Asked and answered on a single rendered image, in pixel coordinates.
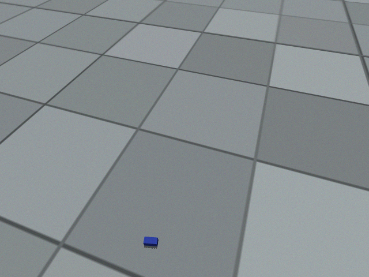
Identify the small box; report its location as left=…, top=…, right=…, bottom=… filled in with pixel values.
left=144, top=237, right=159, bottom=246

